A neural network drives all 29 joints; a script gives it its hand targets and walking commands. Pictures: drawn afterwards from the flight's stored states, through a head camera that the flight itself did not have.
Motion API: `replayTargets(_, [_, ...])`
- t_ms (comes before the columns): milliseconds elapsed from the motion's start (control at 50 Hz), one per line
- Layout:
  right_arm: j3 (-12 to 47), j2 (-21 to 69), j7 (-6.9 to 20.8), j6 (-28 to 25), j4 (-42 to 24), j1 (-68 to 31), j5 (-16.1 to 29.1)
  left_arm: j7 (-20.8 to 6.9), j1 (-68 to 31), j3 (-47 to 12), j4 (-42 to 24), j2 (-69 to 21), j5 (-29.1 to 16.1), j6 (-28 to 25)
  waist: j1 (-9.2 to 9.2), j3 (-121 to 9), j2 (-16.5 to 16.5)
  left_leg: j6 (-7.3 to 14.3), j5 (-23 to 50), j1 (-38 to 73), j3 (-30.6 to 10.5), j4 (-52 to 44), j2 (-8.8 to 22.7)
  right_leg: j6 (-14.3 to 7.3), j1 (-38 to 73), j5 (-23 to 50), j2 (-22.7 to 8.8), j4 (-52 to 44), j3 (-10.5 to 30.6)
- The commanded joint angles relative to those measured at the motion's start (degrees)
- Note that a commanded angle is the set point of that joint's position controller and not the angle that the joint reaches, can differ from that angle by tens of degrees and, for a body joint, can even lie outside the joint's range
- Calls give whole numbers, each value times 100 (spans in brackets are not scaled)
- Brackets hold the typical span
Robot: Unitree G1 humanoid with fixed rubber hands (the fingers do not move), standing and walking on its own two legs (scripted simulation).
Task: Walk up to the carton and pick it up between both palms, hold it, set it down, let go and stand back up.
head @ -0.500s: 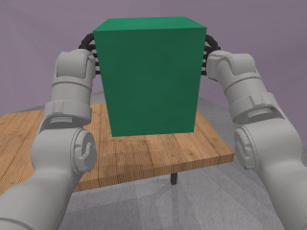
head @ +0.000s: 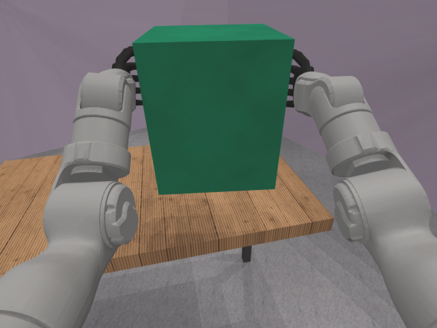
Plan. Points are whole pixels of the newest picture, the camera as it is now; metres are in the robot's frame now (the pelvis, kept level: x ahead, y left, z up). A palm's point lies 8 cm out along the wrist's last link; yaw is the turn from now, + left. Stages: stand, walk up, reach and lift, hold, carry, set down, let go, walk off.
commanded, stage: hold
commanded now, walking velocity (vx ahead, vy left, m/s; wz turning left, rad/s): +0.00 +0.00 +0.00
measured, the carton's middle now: (213, 105) +0.40 -0.01 +0.31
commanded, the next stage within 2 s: none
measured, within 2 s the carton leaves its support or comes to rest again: neither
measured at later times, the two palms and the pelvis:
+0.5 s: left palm (121, 87) +0.36 +0.14 +0.35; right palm (301, 87) +0.36 -0.16 +0.35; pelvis +0.00 +0.00 +0.00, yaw +0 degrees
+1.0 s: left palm (118, 88) +0.36 +0.14 +0.35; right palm (300, 86) +0.35 -0.16 +0.35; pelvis +0.00 +0.00 +0.00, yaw +0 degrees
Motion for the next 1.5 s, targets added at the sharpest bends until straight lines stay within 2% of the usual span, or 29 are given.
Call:
replayTargets(0, [665,4009,943,-445,-2542,-5058,1213,-995,-4525,-1228,-1296,-3532,-1505,-530,-12,-2246,-301,-137,487,-154,-704,-674,-206,-193,1446,829,420,-356,-437])
replayTargets(20, [595,3994,935,-344,-1894,-4949,1244,-930,-4618,-1081,-952,-3328,-1397,-528,69,-1574,-228,-117,253,-443,-686,-675,-239,-164,1103,536,412,-346,-454])
replayTargets(80, [451,4053,927,-373,-2086,-5041,1117,-977,-4364,-892,-733,-3219,-1249,-489,77,-1697,-335,-5,37,-502,-702,-747,-194,-154,1269,521,373,-320,-438])
replayTargets(100, [339,3901,916,-376,-2016,-4951,1076,-976,-4519,-1152,-1041,-3441,-1383,-511,-133,-1716,-79,-48,117,-484,-697,-742,-178,-200,1297,639,363,-263,-489])
replayTargets(120, [418,3800,946,-389,-2051,-5171,1113,-984,-4375,-806,-603,-3313,-1191,-467,182,-1270,-245,31,-133,-648,-693,-843,-151,-167,1189,325,418,-358,-450])
replayTargets(160, [381,3982,960,-366,-1953,-4997,1015,-966,-4424,-786,-781,-3284,-1203,-501,163,-1467,-345,-67,132,-466,-664,-662,-216,-204,1028,335,369,-394,-478])
replayTargets(200, [431,3900,970,-461,-2352,-5120,1064,-967,-4459,-1127,-897,-3405,-1378,-515,-70,-1818,-243,-112,152,-395,-685,-646,-216,-191,1256,517,407,-342,-521])
replayTargets(220, [347,3877,958,-375,-1942,-4812,1177,-948,-4584,-1348,-1186,-3722,-1450,-477,-124,-1936,250,-147,259,-292,-736,-742,-155,-213,1236,669,438,-300,-477])
replayTargets(300, [25,3679,974,-424,-1672,-4883,821,-1009,-4315,-924,-400,-3579,-1111,-459,-101,-1088,182,32,-634,-1007,-736,-1025,-41,-193,1379,169,437,-221,-501])
replayTargets(320, [199,3807,993,-462,-1942,-5003,860,-1051,-4034,-824,-425,-3396,-1108,-456,103,-1182,-80,47,-398,-1044,-697,-958,-62,-171,1445,379,442,-210,-519])
replayTargets(380, [445,3937,970,-397,-1861,-4700,1167,-918,-4457,-1074,-1232,-3572,-1326,-549,-38,-1777,-76,-117,323,-369,-753,-761,-129,-184,1384,805,446,-273,-505])
replayTargets(520, [55,3822,1012,-361,-1402,-4805,775,-1034,-4439,-886,-418,-3442,-1138,-529,-96,-947,-147,26,-645,-1004,-728,-975,-56,-187,1148,97,407,-286,-477])
replayTargets(700, [489,3862,928,-344,-2042,-4872,1121,-970,-4398,-1069,-917,-3421,-1344,-477,-98,-1832,-317,-151,341,-269,-740,-623,-223,-235,1430,789,362,-377,-439])
replayTargets(720, [206,3699,933,-317,-1705,-4785,914,-971,-4508,-1116,-834,-3488,-1265,-494,-212,-1459,-41,-167,68,-505,-760,-779,-146,-242,1281,578,377,-369,-453])
replayTargets(740, [371,3805,968,-399,-1983,-5052,1051,-990,-4498,-1058,-821,-3347,-1235,-531,15,-1570,-50,-97,-2,-631,-737,-773,-169,-204,1433,642,368,-271,-434])
replayTargets(760, [269,3858,925,-392,-1849,-4783,1004,-978,-4445,-1289,-969,-3518,-1405,-552,-231,-1510,-57,-156,112,-564,-714,-790,-181,-194,1227,657,377,-319,-415])
replayTargets(780, [612,3987,942,-403,-2315,-4996,1239,-930,-4338,-1198,-1229,-3532,-1343,-520,128,-2007,-1,-138,651,-278,-764,-693,-149,-202,1453,1032,436,-264,-414])
replayTargets(840, [842,4015,896,-411,-2614,-4855,1406,-853,-4341,-1275,-1642,-3606,-1482,-492,25,-2561,-382,-244,1078,97,-747,-459,-285,-172,1531,1336,428,-258,-480])
replayTargets(900, [291,3817,897,-354,-1857,-4876,1029,-909,-4555,-1264,-887,-3604,-1404,-480,-148,-1325,-27,-203,-199,-550,-697,-698,-241,-226,1010,196,412,-403,-469])
replayTargets(960, [197,3639,934,-269,-1412,-4466,986,-976,-4297,-1133,-846,-3476,-1259,-418,-156,-1097,73,-157,-189,-701,-710,-835,-144,-252,1193,439,366,-384,-399])
replayTargets(1080, [135,3686,997,-377,-1818,-5117,874,-999,-4524,-1102,-427,-3491,-1332,-491,-88,-1120,-31,-61,-507,-948,-766,-893,-132,-211,1205,161,401,-325,-419])
replayTargets(1160, [191,3765,1050,-450,-1657,-5005,820,-975,-4454,-918,-390,-3434,-1140,-538,52,-1009,132,8,-485,-1051,-687,-1017,-62,-203,1267,321,380,-285,-417])
replayTargets(1180, [259,3810,1021,-428,-1856,-4753,861,-998,-4409,-1197,-850,-3598,-1334,-548,-170,-1578,78,-66,-103,-708,-730,-924,-106,-203,1538,715,422,-255,-457])
replayTargets(1200, [317,3761,994,-373,-1772,-4844,963,-992,-4440,-818,-637,-3334,-1141,-498,55,-1370,-135,0,-144,-745,-737,-891,-132,-171,1445,511,418,-311,-456])
replayTargets(1260, [490,3859,948,-378,-2179,-4763,1161,-959,-4390,-1277,-1146,-3593,-1421,-545,-157,-1832,-57,-169,502,-234,-691,-744,-194,-197,1488,1039,388,-325,-392])
replayTargets(1360, [462,3910,926,-357,-1917,-5034,1096,-919,-4585,-955,-874,-3353,-1308,-522,30,-1424,-420,-120,137,-423,-703,-688,-244,-161,1069,377,390,-435,-453])
replayTargets(1380, [353,3874,943,-297,-1596,-4890,1016,-949,-4581,-875,-719,-3286,-1159,-525,45,-1150,-93,-103,-90,-507,-685,-785,-217,-214,952,273,357,-433,-442])
replayTargets(1460, [554,3896,886,-299,-2036,-4899,1124,-944,-4314,-979,-778,-3345,-1283,-472,38,-1568,-536,-63,326,-309,-742,-645,-242,-187,1109,608,362,-446,-417])
replayTargets(1480, [556,4042,877,-395,-2379,-5064,1204,-938,-4571,-1287,-1264,-3471,-1479,-557,-84,-2271,-299,-150,603,-59,-741,-553,-215,-190,1234,893,367,-369,-435])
